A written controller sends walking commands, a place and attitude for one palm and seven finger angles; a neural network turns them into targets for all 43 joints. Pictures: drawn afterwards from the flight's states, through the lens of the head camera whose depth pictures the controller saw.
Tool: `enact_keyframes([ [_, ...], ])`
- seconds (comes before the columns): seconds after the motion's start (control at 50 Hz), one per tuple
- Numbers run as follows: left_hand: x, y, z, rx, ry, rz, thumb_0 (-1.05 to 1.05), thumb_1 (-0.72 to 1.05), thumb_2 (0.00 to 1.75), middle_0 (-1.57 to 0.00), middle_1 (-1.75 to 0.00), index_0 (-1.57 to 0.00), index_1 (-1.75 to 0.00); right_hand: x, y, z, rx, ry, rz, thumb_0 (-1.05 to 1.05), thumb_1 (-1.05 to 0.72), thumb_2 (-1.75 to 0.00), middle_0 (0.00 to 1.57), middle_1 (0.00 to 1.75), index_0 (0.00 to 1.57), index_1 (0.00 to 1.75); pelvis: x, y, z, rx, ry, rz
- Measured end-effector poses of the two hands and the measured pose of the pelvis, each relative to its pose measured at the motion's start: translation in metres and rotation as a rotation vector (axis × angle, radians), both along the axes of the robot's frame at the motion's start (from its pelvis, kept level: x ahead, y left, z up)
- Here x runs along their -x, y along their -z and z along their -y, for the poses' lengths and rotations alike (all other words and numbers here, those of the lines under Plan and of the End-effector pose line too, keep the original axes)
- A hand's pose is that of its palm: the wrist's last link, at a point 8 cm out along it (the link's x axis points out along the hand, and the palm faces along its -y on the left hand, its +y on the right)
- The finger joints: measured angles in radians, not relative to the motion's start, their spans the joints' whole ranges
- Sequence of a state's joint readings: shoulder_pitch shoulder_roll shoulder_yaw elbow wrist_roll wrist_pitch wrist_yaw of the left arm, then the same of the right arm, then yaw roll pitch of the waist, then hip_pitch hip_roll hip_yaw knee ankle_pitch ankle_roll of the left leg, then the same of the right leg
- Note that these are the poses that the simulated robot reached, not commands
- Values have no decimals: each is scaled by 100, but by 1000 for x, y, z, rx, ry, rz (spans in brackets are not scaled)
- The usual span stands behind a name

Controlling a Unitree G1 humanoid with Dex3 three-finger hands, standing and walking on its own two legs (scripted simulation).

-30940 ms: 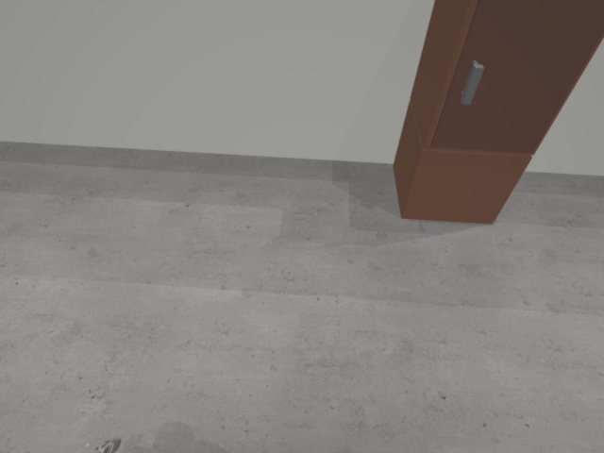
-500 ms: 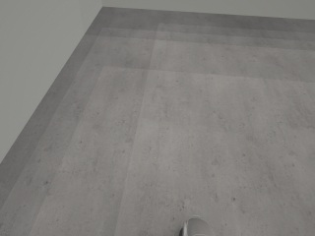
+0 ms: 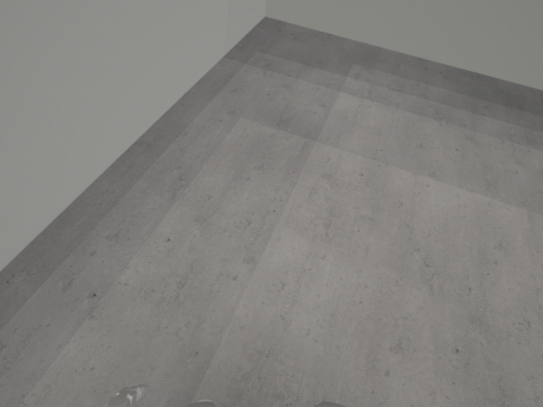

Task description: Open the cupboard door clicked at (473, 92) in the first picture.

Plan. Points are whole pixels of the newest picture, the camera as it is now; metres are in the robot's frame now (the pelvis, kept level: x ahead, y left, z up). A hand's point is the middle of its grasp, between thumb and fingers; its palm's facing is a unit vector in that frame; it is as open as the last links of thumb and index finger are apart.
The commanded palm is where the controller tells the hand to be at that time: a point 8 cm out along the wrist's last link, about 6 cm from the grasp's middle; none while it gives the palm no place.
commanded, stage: turn to face it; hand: left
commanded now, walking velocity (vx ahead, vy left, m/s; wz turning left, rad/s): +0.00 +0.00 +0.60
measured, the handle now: out of the picture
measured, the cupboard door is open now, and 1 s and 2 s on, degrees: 46 46 46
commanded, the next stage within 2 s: none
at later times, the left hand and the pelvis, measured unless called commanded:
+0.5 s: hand out of the picture +0.03 +0.12 -0.13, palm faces +0.30 -0.91 -0.29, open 7.4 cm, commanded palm none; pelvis +0.03 -0.09 +0.03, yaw +19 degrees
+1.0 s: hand out of the picture -0.01 +0.15 -0.13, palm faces +0.59 -0.75 -0.28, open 7.4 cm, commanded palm none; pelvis +0.04 -0.10 +0.02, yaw +36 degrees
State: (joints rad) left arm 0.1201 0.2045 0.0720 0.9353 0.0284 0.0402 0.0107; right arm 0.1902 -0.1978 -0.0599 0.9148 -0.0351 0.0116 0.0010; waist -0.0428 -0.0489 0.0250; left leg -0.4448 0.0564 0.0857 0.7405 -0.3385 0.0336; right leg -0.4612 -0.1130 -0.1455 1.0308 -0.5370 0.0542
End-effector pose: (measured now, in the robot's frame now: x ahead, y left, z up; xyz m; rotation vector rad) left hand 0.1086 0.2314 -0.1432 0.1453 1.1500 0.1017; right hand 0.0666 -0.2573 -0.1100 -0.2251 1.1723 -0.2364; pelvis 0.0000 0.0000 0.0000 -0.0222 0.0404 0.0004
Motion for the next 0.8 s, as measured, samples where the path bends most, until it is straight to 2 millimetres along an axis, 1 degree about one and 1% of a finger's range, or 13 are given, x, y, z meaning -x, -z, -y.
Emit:
enact_keyframes([
  [0.1, 13, -20, -16, -56, -78, -26, 0, 91, 90, -20, -29, -20, -30, -27, -8, 4, -5, -81, -18, 0, -91, -90, 20, 30, 20, 30, -10, -14, 10, -12, -45, -13],
  [0.16, 21, -32, -17, -92, -115, -40, 0, 91, 90, -20, -29, -19, -30, -39, -6, 10, -26, -119, -33, 1, -91, -90, 20, 30, 20, 30, -14, -18, 20, -16, -74, -14],
  [0.2, 26, -38, -14, -115, -134, -45, 0, 91, 90, -20, -29, -19, -30, -45, -1, 18, -42, -139, -45, 1, -91, -90, 20, 30, 20, 30, -16, -19, 30, -19, -97, -12],
  [0.28, 37, -44, 2, -162, -173, -29, 0, 91, 90, -20, -29, -19, -30, -62, 18, 39, -75, -172, -67, 1, -90, -90, 20, 30, 20, 30, -22, -10, 54, -40, -152, -9],
  [0.32, 48, -47, 13, -177, -196, -33, 0, 91, 90, -20, -29, -19, -30, -73, 24, 48, -82, -192, -80, 1, -91, -90, 20, 30, 20, 30, -22, -9, 63, -43, -182, 2],
  [0.38, 69, -53, 32, -168, -244, -65, 0, 91, 90, -20, -29, -20, -30, -91, 21, 56, -86, -232, -94, 1, -91, -90, 20, 30, 20, 30, -25, -17, 73, -60, -228, 13],
  [0.44, 87, -54, 52, -141, -290, -101, 0, 91, 90, -20, -29, -20, -30, -109, 13, 57, -92, -276, -90, 1, -91, -90, 20, 30, 20, 30, -29, -24, 81, -75, -273, 9],
  [0.52, 106, -50, 75, -92, -359, -122, 0, 91, 90, -20, -30, -20, -30, -134, 5, 49, -90, -352, -86, 1, -91, -90, 20, 30, 20, 30, -33, -27, 88, -84, -337, 4],
  [0.6, 130, -40, 85, -58, -444, -137, 0, 91, 90, -20, -30, -20, -30, -161, 1, 28, -80, -449, -69, 1, -91, -90, 20, 30, 19, 30, -33, -25, 89, -78, -401, 4],
  [0.68, 162, -26, 85, -28, -526, -166, 0, 91, 90, -20, -30, -20, -30, -189, -3, -5, -69, -549, -14, 1, -91, -90, 20, 30, 19, 30, -30, -18, 83, -65, -458, 4],
  [0.72, 177, -14, 81, -14, -562, -183, 0, 91, 90, -20, -30, -20, -30, -200, -2, -20, -63, -593, 36, 1, -91, -90, 20, 30, 20, 30, -29, -9, 77, -45, -486, 2],
  [0.76, 188, -8, 75, -13, -590, -208, 0, 91, 90, -20, -30, -20, -30, -204, -4, -31, -57, -626, 63, 1, -91, -90, 20, 30, 20, 30, -26, -6, 76, -51, -512, 3],
  [0.8, 190, -10, 69, -23, -615, -211, 0, 91, 90, -20, -30, -20, -30, -203, -8, -35, -48, -648, 62, 1, -91, -90, 20, 30, 20, 30, -26, -9, 76, -44, -533, 5],
])
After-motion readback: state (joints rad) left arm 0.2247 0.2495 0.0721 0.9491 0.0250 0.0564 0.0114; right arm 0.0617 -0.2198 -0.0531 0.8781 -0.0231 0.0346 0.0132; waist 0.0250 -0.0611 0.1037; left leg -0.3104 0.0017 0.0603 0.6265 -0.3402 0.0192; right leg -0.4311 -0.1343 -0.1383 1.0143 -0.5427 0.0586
